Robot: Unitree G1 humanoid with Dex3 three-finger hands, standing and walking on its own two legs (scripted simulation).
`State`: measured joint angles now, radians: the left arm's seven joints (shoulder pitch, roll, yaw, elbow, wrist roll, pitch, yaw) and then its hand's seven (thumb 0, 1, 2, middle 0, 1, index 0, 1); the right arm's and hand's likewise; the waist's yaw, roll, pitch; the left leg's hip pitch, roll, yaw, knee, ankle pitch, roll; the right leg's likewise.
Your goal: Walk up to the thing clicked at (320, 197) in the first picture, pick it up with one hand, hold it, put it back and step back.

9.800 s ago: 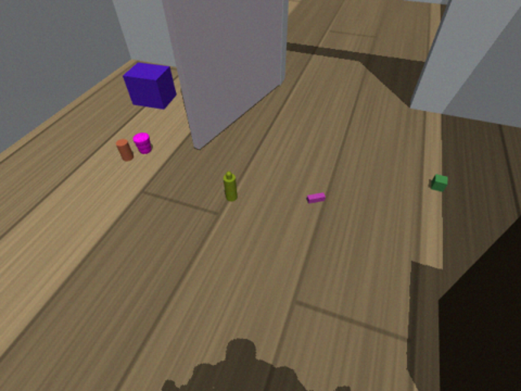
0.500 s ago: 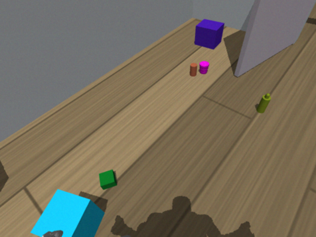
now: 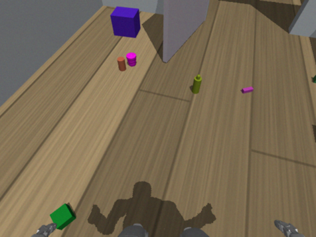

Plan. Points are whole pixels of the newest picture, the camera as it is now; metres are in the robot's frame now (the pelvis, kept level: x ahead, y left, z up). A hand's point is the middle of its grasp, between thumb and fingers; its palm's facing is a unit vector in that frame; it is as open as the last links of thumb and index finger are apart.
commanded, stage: walk up
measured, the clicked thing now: (247, 90) +1.29 -0.69 -0.73
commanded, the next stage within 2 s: none
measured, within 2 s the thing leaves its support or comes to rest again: neither
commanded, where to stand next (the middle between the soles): +0.06 +0.00 m, yaw -36 degrees
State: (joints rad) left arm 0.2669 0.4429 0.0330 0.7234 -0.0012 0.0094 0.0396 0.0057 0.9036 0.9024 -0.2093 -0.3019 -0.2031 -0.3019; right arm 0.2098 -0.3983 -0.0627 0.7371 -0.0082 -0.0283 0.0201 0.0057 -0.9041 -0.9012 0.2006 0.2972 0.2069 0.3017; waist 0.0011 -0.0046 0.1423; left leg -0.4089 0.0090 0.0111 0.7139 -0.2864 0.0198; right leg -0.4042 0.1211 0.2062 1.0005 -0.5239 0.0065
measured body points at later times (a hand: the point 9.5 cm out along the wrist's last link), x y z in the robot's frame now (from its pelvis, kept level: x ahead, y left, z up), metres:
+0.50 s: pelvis -0.02 -0.01 -0.01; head +0.01 -0.04 +0.44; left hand +0.18 +0.26 -0.10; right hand -0.04 -0.35 -0.12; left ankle +0.04 +0.12 -0.67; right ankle -0.01 -0.12 -0.71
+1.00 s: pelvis -0.04 +0.01 +0.01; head -0.02 +0.01 +0.46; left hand +0.17 +0.27 -0.11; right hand -0.15 -0.30 -0.09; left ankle +0.03 +0.12 -0.71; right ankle -0.08 -0.13 -0.68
